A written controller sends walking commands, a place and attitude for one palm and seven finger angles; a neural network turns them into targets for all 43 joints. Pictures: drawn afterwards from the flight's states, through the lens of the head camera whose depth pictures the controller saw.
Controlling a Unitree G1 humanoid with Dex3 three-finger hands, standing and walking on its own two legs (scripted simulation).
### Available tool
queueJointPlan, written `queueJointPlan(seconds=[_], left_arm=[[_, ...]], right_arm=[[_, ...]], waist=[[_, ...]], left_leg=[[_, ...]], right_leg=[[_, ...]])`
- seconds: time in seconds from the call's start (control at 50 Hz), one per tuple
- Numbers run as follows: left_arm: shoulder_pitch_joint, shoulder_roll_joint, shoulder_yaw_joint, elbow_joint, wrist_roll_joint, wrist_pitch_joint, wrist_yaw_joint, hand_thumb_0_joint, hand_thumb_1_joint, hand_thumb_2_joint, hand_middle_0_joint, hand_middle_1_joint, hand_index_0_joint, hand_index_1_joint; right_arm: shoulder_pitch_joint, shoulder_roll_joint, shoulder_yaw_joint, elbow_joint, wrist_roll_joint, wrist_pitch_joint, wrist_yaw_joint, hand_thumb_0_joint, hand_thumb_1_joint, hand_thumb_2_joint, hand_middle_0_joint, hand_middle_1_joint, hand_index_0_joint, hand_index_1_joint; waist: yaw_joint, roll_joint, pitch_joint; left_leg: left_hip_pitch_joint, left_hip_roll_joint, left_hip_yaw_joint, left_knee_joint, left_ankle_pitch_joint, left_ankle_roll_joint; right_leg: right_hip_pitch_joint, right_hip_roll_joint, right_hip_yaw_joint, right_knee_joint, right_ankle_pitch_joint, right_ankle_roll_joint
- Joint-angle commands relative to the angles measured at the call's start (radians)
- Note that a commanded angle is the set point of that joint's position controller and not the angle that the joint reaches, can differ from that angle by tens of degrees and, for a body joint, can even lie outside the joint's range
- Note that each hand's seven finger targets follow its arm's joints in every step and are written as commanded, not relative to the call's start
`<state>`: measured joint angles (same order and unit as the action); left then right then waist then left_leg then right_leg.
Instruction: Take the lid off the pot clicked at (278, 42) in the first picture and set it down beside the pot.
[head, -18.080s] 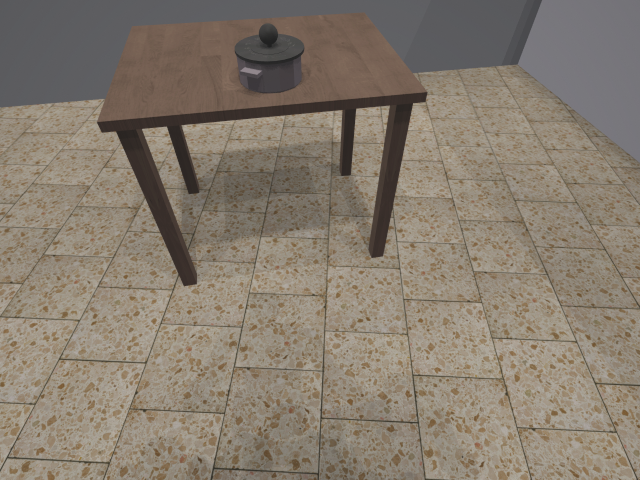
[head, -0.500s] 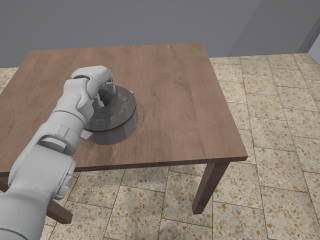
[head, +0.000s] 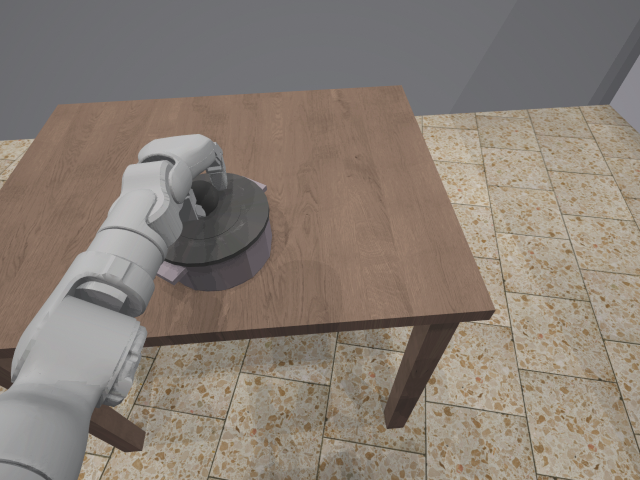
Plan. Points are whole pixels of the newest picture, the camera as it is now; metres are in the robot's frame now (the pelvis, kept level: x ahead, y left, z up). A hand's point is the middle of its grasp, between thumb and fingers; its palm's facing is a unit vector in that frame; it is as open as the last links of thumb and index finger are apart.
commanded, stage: lift the lid straight up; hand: left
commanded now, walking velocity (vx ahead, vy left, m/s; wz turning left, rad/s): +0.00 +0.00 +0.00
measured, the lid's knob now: (200, 197) +0.49 +0.16 +0.09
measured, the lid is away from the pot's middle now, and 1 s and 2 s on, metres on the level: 0.00 0.01 0.02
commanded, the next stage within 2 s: move the lid sideways beside the pot in 1.98 s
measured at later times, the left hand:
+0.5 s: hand (179, 179) +0.46 +0.17 +0.14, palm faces -0.31 -0.06 -0.95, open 8.0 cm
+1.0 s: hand (175, 151) +0.47 +0.16 +0.19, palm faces -0.27 -0.07 -0.96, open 8.0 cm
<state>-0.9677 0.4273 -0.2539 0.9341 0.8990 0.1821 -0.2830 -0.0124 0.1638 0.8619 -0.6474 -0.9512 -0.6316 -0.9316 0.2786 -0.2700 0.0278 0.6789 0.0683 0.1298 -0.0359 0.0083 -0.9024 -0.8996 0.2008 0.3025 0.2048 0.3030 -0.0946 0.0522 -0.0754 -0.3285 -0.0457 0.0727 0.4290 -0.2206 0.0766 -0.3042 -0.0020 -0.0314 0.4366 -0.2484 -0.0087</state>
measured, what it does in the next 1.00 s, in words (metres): stands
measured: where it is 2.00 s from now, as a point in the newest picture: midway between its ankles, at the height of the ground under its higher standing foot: outside the picture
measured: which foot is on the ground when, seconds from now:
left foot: down 0.00-1.00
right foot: down 0.00-1.00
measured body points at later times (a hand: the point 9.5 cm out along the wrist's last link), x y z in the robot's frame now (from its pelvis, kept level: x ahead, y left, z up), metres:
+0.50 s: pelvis +0.00 +0.01 +0.00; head +0.03 -0.01 +0.45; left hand +0.47 +0.17 +0.20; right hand +0.09 -0.25 -0.13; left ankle -0.01 +0.07 -0.74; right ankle -0.02 -0.12 -0.74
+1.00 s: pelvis +0.00 +0.00 +0.00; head +0.02 -0.02 +0.45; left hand +0.47 +0.16 +0.24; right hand +0.10 -0.25 -0.13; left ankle -0.01 +0.07 -0.74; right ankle -0.02 -0.12 -0.74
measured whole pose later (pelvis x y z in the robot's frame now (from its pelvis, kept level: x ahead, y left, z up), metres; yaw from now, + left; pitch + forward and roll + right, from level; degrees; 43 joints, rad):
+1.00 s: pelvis +0.00 +0.00 +0.00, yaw +1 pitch +5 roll +0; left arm -1.12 0.44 -0.27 0.91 0.90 0.26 -0.41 -0.01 0.16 0.85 -0.66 -0.94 -0.65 -0.93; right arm 0.26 -0.27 0.04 0.69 0.06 0.07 -0.04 0.01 -0.90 -0.90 0.20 0.30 0.20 0.30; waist -0.08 0.06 -0.06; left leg -0.28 -0.06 0.05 0.38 -0.20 0.08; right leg -0.26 -0.02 -0.05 0.41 -0.24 0.00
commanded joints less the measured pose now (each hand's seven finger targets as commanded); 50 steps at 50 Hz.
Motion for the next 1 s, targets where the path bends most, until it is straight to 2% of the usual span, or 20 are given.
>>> queueJointPlan(seconds=[0.0,0.04,0.06,0.08,0.12,0.16,0.2,0.24,0.26,0.3,0.42,0.46,0.5,0.54,0.6,0.64,0.68,0.82,0.92,0.98], left_arm=[[-0.533,0.234,0.073,-0.194,0.012,0.012,0.040,0.000,0.566,1.037,-0.849,-1.049,-0.824,-1.036],[-0.588,0.254,0.076,-0.261,0.020,0.006,0.044,0.000,0.568,1.039,-0.850,-1.049,-0.824,-1.036],[-0.551,0.276,0.099,-0.230,0.020,0.010,0.046,0.000,0.569,1.040,-0.851,-1.049,-0.825,-1.036],[-0.554,0.253,0.076,-0.197,0.022,0.017,0.043,0.000,0.570,1.040,-0.851,-1.049,-0.825,-1.036],[-0.618,0.246,0.065,-0.279,0.017,0.006,0.044,0.000,0.571,1.041,-0.852,-1.050,-0.825,-1.035],[-0.620,0.230,0.053,-0.233,0.026,0.018,0.048,0.000,0.572,1.041,-0.852,-1.050,-0.825,-1.035],[-0.592,0.298,0.118,-0.199,0.021,0.024,0.046,0.000,0.572,1.042,-0.852,-1.050,-0.825,-1.035],[-0.680,0.218,0.037,-0.241,0.018,0.023,0.040,0.000,0.572,1.042,-0.852,-1.050,-0.826,-1.035],[-0.666,0.229,0.050,-0.216,0.021,0.026,0.038,0.000,0.572,1.042,-0.852,-1.050,-0.826,-1.035],[-0.687,0.248,0.074,-0.286,0.010,0.010,0.029,0.000,0.573,1.042,-0.852,-1.050,-0.826,-1.035],[-0.659,0.191,0.028,-0.219,0.006,0.038,0.000,0.000,0.573,1.042,-0.852,-1.050,-0.826,-1.035],[-0.688,0.224,0.054,-0.266,0.014,0.036,-0.002,0.000,0.573,1.042,-0.852,-1.050,-0.826,-1.035],[-0.696,0.196,0.037,-0.277,0.009,0.035,-0.010,0.000,0.573,1.042,-0.852,-1.050,-0.826,-1.035],[-0.684,0.259,0.082,-0.258,0.022,0.043,-0.007,0.000,0.573,1.042,-0.852,-1.050,-0.826,-1.035],[-0.723,0.187,0.026,-0.240,0.016,0.058,-0.017,0.000,0.573,1.042,-0.852,-1.050,-0.826,-1.035],[-0.740,0.240,0.064,-0.267,0.026,0.058,-0.014,0.000,0.573,1.042,-0.852,-1.050,-0.826,-1.035],[-0.737,0.257,0.070,-0.224,0.033,0.069,-0.020,0.000,0.573,1.042,-0.852,-1.050,-0.826,-1.035],[-0.762,0.208,0.029,-0.232,0.029,0.084,-0.052,0.000,0.573,1.042,-0.852,-1.050,-0.826,-1.035],[-0.770,0.305,0.097,-0.244,0.035,0.078,-0.068,0.000,0.573,1.042,-0.852,-1.050,-0.826,-1.035],[-0.770,0.257,0.050,-0.217,0.043,0.092,-0.082,0.000,0.573,1.042,-0.852,-1.050,-0.826,-1.035]], right_arm=[[-0.043,-0.130,-0.046,-0.122,0.000,-0.038,-0.010,0.000,-0.900,-0.900,0.200,0.300,0.200,0.300],[-0.036,-0.128,-0.050,-0.120,-0.001,-0.045,-0.009,0.000,-0.900,-0.900,0.200,0.300,0.200,0.300],[-0.036,-0.127,-0.049,-0.119,-0.002,-0.047,-0.011,0.000,-0.900,-0.900,0.200,0.300,0.200,0.300],[-0.039,-0.129,-0.045,-0.112,0.000,-0.044,-0.013,0.000,-0.900,-0.900,0.200,0.300,0.200,0.300],[-0.041,-0.125,-0.048,-0.117,0.001,-0.054,-0.011,0.000,-0.900,-0.900,0.200,0.300,0.200,0.300],[-0.034,-0.124,-0.049,-0.103,0.000,-0.058,-0.010,0.000,-0.900,-0.900,0.200,0.300,0.200,0.300],[-0.032,-0.135,-0.043,-0.105,-0.003,-0.058,-0.016,0.000,-0.900,-0.900,0.200,0.300,0.200,0.300],[-0.038,-0.124,-0.044,-0.104,0.002,-0.067,-0.016,0.000,-0.900,-0.900,0.200,0.300,0.200,0.300],[-0.033,-0.126,-0.048,-0.098,0.001,-0.071,-0.016,0.000,-0.900,-0.900,0.200,0.300,0.200,0.300],[-0.035,-0.126,-0.047,-0.112,-0.003,-0.084,-0.015,0.000,-0.900,-0.900,0.200,0.300,0.200,0.300],[-0.028,-0.129,-0.048,-0.099,-0.002,-0.077,-0.001,0.000,-0.900,-0.900,0.200,0.300,0.200,0.300],[-0.030,-0.129,-0.050,-0.102,-0.004,-0.085,0.000,0.000,-0.900,-0.900,0.200,0.300,0.200,0.300],[-0.032,-0.126,-0.048,-0.106,-0.005,-0.085,0.001,0.000,-0.900,-0.900,0.200,0.300,0.200,0.300],[-0.033,-0.130,-0.047,-0.103,-0.008,-0.085,0.000,0.000,-0.900,-0.900,0.200,0.300,0.200,0.300],[-0.042,-0.126,-0.043,-0.103,-0.003,-0.081,-0.001,0.000,-0.900,-0.900,0.200,0.300,0.200,0.300],[-0.039,-0.125,-0.042,-0.107,-0.009,-0.092,-0.002,0.000,-0.900,-0.900,0.200,0.300,0.200,0.300],[-0.040,-0.128,-0.039,-0.100,-0.007,-0.088,-0.006,0.000,-0.900,-0.900,0.200,0.300,0.200,0.300],[-0.053,-0.126,-0.039,-0.111,-0.005,-0.093,-0.006,0.000,-0.900,-0.900,0.200,0.300,0.200,0.300],[-0.052,-0.131,-0.036,-0.114,-0.010,-0.102,-0.013,0.000,-0.900,-0.900,0.200,0.300,0.200,0.300],[-0.064,-0.127,-0.033,-0.116,-0.005,-0.102,-0.014,0.000,-0.900,-0.900,0.200,0.300,0.200,0.300]], waist=[[0.010,-0.054,-0.349],[0.006,-0.016,-0.396],[0.013,-0.036,-0.383],[0.005,-0.049,-0.352],[0.001,-0.005,-0.398],[-0.003,-0.009,-0.361],[0.013,-0.036,-0.364],[-0.010,-0.030,-0.376],[-0.008,-0.019,-0.362],[0.000,0.000,-0.424],[-0.007,-0.051,-0.360],[0.002,-0.028,-0.399],[-0.003,-0.019,-0.397],[0.009,-0.044,-0.405],[-0.003,-0.055,-0.362],[0.010,-0.032,-0.413],[0.008,-0.052,-0.389],[0.003,-0.051,-0.372],[0.017,-0.073,-0.400],[0.013,-0.076,-0.361]], left_leg=[[0.223,0.022,-0.094,-0.001,0.325,0.014],[0.281,0.025,-0.100,0.001,0.350,0.014],[0.271,0.025,-0.106,0.001,0.356,0.014],[0.256,0.025,-0.103,-0.004,0.338,0.012],[0.304,0.028,-0.113,0.002,0.374,0.009],[0.305,0.031,-0.119,-0.002,0.359,0.004],[0.259,0.024,-0.112,-0.013,0.322,0.007],[0.290,0.022,-0.114,-0.011,0.317,0.006],[0.299,0.025,-0.115,-0.006,0.325,0.006],[0.333,0.024,-0.128,0.001,0.396,0.005],[0.311,0.024,-0.128,-0.003,0.397,0.002],[0.349,0.023,-0.134,0.004,0.436,0.002],[0.349,0.022,-0.135,0.004,0.455,0.000],[0.343,0.022,-0.132,-0.002,0.439,0.002],[0.310,0.019,-0.128,-0.011,0.397,0.000],[0.345,0.017,-0.135,-0.009,0.421,0.001],[0.317,0.017,-0.129,-0.018,0.389,-0.001],[0.314,0.014,-0.125,-0.020,0.377,0.004],[0.304,0.009,-0.124,-0.021,0.382,0.010],[0.293,0.006,-0.119,-0.027,0.362,0.010]], right_leg=[[0.072,0.013,0.017,-0.024,0.346,-0.032],[0.068,0.013,0.019,-0.022,0.348,-0.031],[0.077,0.014,0.017,-0.023,0.348,-0.032],[0.062,0.015,0.015,-0.025,0.339,-0.032],[0.055,0.014,0.016,-0.021,0.338,-0.032],[0.019,0.018,0.005,-0.026,0.305,-0.034],[0.065,0.017,0.013,-0.032,0.317,-0.038],[0.043,0.016,0.011,-0.029,0.315,-0.033],[0.026,0.017,0.009,-0.031,0.307,-0.034],[0.049,0.015,0.014,-0.025,0.343,-0.037],[0.030,0.017,0.005,-0.029,0.334,-0.032],[0.033,0.016,0.009,-0.026,0.349,-0.033],[0.028,0.016,0.007,-0.032,0.353,-0.035],[0.058,0.016,0.012,-0.031,0.362,-0.033],[0.039,0.015,0.004,-0.037,0.340,-0.036],[0.062,0.016,0.010,-0.029,0.355,-0.036],[0.068,0.014,0.010,-0.033,0.351,-0.035],[0.067,0.010,0.013,-0.039,0.352,-0.034],[0.122,0.006,0.022,-0.042,0.391,-0.034],[0.098,0.006,0.018,-0.046,0.376,-0.034]])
